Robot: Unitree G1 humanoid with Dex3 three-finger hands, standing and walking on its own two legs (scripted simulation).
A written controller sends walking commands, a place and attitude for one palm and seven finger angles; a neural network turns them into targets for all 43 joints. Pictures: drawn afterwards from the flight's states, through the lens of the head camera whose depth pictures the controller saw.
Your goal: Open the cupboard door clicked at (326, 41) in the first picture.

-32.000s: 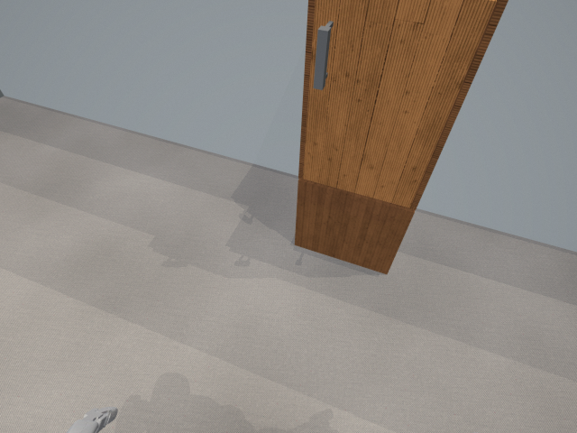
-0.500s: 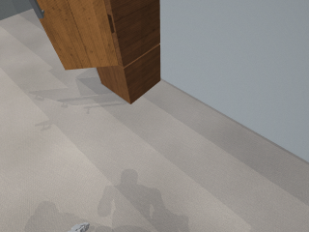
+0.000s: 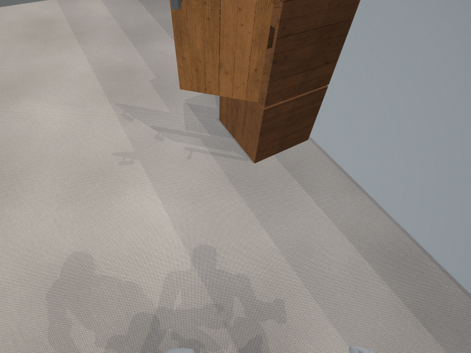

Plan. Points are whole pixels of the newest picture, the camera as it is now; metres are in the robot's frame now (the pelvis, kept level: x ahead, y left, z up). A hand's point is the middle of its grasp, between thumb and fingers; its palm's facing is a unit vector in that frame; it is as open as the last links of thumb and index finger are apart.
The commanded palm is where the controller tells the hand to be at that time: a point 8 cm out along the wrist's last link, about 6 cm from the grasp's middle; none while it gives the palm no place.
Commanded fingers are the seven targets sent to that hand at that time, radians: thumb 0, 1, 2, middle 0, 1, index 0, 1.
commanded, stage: take the last steps up to it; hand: left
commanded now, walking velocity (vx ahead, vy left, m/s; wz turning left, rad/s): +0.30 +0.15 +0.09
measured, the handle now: out of the picture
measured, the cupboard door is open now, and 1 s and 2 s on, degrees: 48 48 48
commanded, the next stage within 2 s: come to a stop and stand still in 1.18 s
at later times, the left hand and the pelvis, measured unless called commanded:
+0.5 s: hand (147, 251) +0.32 +0.23 -0.16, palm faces -0.04 -0.98 -0.18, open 7.4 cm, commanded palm none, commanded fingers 0.00 0.90 0.90 -0.20 -0.30 -0.20 -0.30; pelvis +0.18 +0.07 -0.01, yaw +0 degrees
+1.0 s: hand (128, 253) +0.31 +0.28 -0.17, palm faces +0.14 -0.97 -0.18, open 7.3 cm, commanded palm none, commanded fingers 0.00 0.90 0.90 -0.20 -0.30 -0.20 -0.30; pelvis +0.39 +0.11 +0.00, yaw +1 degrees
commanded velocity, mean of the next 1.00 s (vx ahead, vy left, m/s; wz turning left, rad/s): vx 0.29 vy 0.12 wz -0.02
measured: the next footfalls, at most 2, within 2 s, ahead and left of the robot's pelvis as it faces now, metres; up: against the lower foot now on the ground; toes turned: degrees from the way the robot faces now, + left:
left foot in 0.02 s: +0.06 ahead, +0.12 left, +0.00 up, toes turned +6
right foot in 0.56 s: +0.32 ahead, -0.02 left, +0.00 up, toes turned -6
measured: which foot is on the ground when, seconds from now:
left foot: up 0.00-0.00, down 0.02-0.58, up 0.60-1.00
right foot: down 0.00-0.02, up 0.04-0.54, down 0.56-1.00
